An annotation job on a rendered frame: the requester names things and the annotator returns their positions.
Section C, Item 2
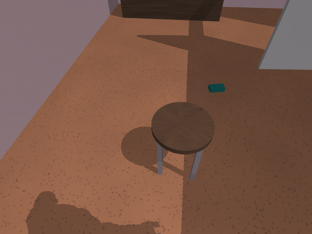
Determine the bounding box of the stool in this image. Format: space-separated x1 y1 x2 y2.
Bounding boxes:
151 102 215 181

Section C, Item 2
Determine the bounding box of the small box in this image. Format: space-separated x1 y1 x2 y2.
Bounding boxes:
208 83 225 93

